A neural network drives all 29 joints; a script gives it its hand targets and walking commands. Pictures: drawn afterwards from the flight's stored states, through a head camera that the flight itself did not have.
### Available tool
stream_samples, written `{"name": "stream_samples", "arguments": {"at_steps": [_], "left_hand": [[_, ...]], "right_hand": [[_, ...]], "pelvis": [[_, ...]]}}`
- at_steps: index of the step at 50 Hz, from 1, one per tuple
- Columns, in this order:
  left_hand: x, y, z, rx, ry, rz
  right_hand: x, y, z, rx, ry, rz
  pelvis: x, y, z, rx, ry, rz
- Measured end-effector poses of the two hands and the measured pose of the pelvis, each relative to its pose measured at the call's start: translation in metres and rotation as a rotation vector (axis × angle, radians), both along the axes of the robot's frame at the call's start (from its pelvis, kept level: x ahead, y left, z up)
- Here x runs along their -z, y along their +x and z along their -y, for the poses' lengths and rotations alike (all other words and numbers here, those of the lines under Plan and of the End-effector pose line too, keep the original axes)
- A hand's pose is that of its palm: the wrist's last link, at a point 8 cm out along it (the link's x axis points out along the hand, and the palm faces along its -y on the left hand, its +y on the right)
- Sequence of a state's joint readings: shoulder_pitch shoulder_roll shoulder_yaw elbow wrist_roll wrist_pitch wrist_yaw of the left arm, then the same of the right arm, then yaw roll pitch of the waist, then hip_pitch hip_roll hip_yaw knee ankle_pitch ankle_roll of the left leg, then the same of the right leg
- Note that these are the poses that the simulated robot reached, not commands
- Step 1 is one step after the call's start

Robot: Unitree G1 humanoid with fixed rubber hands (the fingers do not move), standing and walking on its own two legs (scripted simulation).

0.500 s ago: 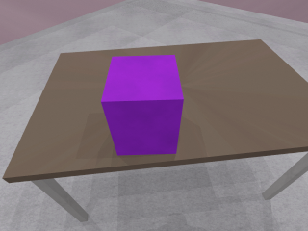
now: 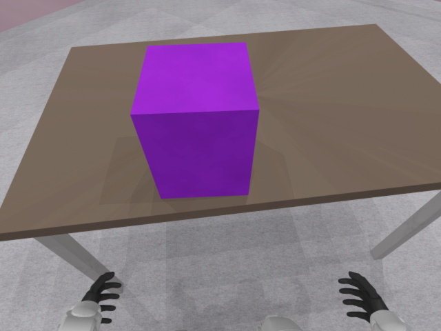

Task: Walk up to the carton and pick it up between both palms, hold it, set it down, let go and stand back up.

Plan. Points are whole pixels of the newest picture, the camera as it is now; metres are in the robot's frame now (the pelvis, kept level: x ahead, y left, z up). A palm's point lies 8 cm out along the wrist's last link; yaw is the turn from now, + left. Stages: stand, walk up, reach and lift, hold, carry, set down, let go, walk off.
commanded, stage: reach and lift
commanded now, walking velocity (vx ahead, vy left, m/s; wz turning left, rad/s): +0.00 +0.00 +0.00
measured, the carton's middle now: (200, 124) +0.51 +0.04 +0.07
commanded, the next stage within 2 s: none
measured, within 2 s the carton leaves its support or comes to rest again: neither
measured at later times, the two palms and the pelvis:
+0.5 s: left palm (85, 293) +0.21 +0.26 -0.04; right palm (355, 289) +0.20 -0.23 -0.05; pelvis +0.05 +0.00 +0.03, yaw +1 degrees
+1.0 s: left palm (87, 284) +0.22 +0.24 +0.00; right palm (345, 275) +0.21 -0.20 -0.01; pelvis +0.05 +0.01 +0.04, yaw +1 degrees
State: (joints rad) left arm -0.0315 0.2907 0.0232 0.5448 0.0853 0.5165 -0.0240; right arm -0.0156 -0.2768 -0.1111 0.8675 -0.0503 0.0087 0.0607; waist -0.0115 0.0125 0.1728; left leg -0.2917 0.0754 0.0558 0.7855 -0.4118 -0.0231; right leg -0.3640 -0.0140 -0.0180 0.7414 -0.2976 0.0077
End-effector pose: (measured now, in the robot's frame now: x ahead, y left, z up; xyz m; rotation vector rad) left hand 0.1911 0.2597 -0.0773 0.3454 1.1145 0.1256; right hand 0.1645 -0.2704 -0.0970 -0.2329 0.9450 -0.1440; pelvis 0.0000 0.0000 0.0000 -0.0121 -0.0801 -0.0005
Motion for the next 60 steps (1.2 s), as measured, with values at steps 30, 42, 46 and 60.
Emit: {"name": "stream_samples", "arguments": {"at_steps": [30,42,46,60], "left_hand": [[-0.046,0.03,0.011,-0.017,-0.121,0.271],[-0.057,0.026,0.018,-0.029,-0.152,0.396],[-0.065,0.025,0.018,-0.03,-0.155,0.439],[-0.093,0.045,0.021,-0.023,-0.197,0.605]], "right_hand": [[-0.058,0.039,-0.045,-0.016,0.027,0.229],[-0.075,0.044,-0.061,-0.016,0.058,0.322],[-0.078,0.045,-0.067,-0.013,0.076,0.348],[-0.103,0.067,-0.079,-0.007,0.111,0.487]], "pelvis": [[-0.034,0.051,-0.006,-0.008,-0.007,0.017],[-0.037,0.051,-0.012,-0.003,-0.009,0.03],[-0.037,0.048,-0.012,-0.008,-0.007,0.029],[-0.038,0.044,-0.007,-0.015,0.0,0.021]]}}
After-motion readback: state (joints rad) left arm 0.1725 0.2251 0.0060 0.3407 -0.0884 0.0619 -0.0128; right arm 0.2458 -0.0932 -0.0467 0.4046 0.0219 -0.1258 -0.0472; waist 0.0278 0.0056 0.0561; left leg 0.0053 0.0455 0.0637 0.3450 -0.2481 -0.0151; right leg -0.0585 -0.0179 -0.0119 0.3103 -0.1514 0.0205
